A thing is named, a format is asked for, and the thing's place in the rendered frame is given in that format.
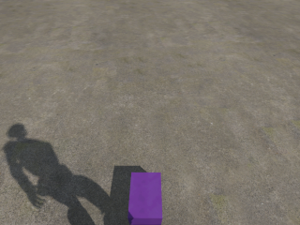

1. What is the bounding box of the carton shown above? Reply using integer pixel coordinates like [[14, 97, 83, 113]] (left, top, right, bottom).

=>
[[127, 172, 163, 225]]

